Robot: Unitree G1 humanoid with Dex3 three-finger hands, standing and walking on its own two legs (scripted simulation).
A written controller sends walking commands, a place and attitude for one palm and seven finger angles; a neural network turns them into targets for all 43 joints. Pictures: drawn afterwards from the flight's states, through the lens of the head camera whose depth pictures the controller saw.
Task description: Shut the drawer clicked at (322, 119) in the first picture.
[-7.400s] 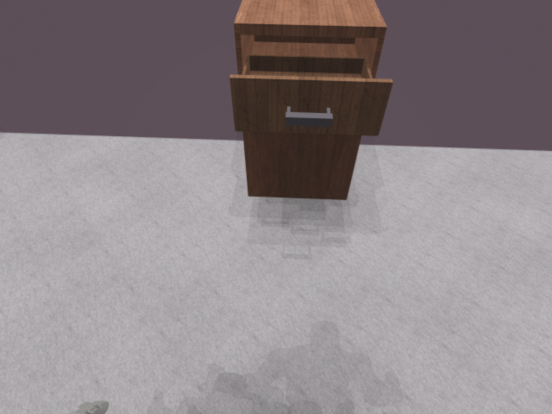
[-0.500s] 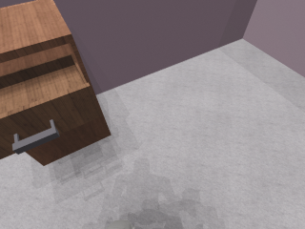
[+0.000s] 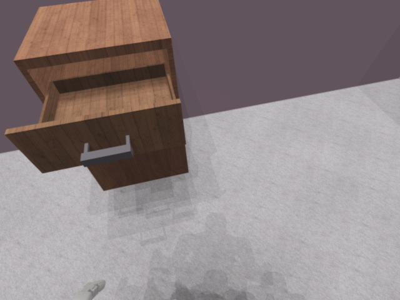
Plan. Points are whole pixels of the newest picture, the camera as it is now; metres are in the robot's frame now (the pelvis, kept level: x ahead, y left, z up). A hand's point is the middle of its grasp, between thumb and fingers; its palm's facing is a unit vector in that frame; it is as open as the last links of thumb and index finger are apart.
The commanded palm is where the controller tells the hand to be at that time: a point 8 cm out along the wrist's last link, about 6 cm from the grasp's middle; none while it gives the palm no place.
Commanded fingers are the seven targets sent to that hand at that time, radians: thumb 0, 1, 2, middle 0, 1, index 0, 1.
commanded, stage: turn to face it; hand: left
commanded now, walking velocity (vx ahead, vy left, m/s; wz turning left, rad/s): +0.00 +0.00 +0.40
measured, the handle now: (107, 148) +0.50 +0.30 -0.06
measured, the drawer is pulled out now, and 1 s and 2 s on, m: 0.30 0.30 0.30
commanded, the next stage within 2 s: take the last steps up to it in 0.28 s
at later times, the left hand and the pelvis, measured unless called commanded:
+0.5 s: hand out of the picture -0.07 +0.25 -0.18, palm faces +0.25 -0.94 -0.22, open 7.4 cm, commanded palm none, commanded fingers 0.00 0.90 0.90 -0.20 -0.30 -0.20 -0.30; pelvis -0.03 +0.05 +0.01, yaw +10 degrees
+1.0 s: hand out of the picture +0.13 +0.21 -0.15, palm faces +0.13 -0.97 -0.19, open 7.4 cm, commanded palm none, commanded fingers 0.00 0.90 0.90 -0.20 -0.30 -0.20 -0.30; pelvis +0.05 +0.01 +0.01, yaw +10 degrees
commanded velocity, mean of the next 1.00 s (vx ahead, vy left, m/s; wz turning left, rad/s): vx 0.19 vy -0.05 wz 0.11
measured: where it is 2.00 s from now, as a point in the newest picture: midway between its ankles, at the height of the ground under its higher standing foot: (204, 293)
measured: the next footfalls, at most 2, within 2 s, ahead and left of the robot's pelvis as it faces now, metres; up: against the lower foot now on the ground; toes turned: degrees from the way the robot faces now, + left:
left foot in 0.40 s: -0.02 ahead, +0.14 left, +0.00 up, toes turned +12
right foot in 1.00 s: +0.18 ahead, -0.09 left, +0.00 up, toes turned +4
